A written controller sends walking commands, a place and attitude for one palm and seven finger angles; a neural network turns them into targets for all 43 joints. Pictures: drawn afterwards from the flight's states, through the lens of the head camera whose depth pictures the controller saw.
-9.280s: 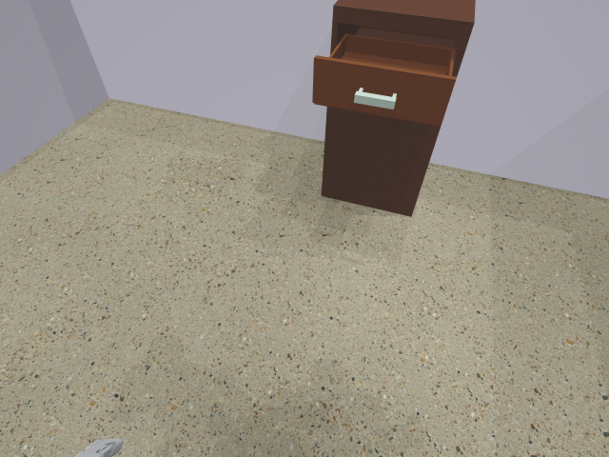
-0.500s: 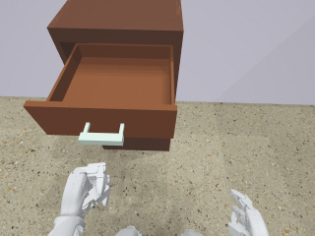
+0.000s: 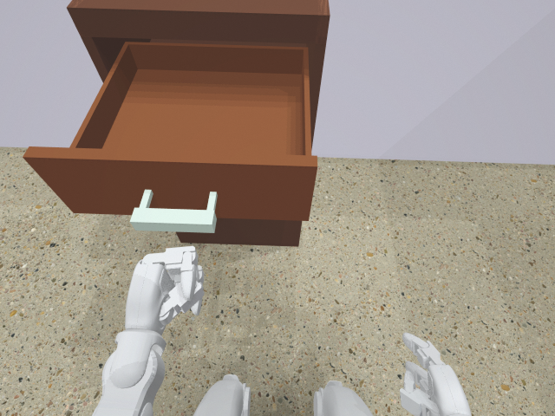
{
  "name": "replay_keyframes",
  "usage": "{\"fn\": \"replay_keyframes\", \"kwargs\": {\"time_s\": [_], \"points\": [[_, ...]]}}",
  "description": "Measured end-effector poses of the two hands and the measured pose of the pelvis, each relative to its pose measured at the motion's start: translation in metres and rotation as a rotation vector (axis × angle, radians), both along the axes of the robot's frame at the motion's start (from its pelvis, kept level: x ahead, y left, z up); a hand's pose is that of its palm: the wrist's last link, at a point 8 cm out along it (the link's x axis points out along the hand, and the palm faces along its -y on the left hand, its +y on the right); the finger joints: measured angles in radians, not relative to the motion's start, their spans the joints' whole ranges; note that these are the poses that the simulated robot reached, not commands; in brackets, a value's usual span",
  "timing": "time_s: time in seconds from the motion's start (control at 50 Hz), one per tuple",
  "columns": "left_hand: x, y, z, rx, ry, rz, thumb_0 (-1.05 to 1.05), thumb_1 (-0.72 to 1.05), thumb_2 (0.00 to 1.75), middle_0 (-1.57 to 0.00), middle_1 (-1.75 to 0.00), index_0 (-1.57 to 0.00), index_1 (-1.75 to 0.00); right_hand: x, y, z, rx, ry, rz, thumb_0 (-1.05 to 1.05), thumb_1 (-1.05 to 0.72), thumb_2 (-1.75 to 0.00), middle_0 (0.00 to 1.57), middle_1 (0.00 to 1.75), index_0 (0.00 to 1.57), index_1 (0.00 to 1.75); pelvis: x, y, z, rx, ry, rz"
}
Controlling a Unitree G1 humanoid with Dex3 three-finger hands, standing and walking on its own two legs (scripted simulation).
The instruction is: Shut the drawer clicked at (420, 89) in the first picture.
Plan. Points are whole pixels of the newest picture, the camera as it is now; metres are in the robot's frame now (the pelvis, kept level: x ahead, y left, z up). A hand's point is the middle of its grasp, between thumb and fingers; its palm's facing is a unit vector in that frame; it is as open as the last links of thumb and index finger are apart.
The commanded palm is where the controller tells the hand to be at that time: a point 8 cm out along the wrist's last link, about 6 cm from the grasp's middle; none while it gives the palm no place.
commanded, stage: bring the fist close to the handle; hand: left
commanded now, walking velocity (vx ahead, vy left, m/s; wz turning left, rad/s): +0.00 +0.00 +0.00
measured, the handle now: (177, 208) +0.40 +0.17 +0.05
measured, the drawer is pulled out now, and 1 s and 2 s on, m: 0.29 0.28 0.15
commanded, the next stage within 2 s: push the drawer shut in 0.36 s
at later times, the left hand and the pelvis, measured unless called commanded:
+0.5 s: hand (193, 293) +0.27 +0.12 +0.05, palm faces -0.01 -1.00 -0.02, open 3.3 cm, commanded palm +0.26 +0.18 +0.05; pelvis +0.00 +0.00 +0.00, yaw +0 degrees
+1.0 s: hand (198, 254) +0.33 +0.12 +0.04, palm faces -0.04 -1.00 -0.03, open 3.0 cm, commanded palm +0.32 +0.18 +0.05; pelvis +0.00 +0.01 +0.00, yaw +0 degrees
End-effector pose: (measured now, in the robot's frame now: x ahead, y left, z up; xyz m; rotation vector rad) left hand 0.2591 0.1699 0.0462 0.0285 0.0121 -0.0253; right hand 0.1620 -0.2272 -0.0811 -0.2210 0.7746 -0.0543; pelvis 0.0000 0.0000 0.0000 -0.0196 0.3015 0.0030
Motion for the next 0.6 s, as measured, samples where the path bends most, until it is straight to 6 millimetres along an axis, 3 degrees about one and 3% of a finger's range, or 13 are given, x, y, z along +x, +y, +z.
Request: {"fn": "replay_keyframes", "kwargs": {"time_s": [0.08,0.24,0.4,0.6], "points": [[0.002,-0.005,-0.013,0.005,0.064,-0.045,0.01,0.91,0.9,-1.4,-1.6,-1.4,-1.6,-0.005,-0.002,-0.003,-0.003,0.02,-0.019,0.01,-0.9,-0.9,0.2,0.3,0.2,0.3,-0.002,0.0,-0.001,0.0,0.002,-0.003],[0.0,0.004,0.011,-0.008,-0.023,0.024,0.02,0.9,0.9,-1.4,-1.6,-1.4,-1.6,-0.009,-0.005,0.002,-0.005,0.023,-0.034,0.01,-0.9,-0.9,0.2,0.3,0.2,0.3,0.001,0.001,0.004,0.001,-0.006,-0.006],[-0.007,-0.004,-0.009,-0.003,0.071,-0.034,0.01,0.91,0.9,-1.4,-1.6,-1.4,-1.6,-0.005,-0.006,0.005,-0.012,0.017,-0.034,0.01,-0.9,-0.9,0.2,0.3,0.2,0.3,0.0,0.002,0.004,0.0,-0.008,-0.005],[0.002,0.013,0.005,0.003,-0.042,0.023,0.01,0.9,0.9,-1.4,-1.6,-1.4,-1.6,0.002,-0.002,0.002,-0.019,0.011,-0.01,0.01,-0.9,-0.9,0.2,0.3,0.2,0.3,-0.001,0.002,0.0,-0.008,-0.001,0.005]]}}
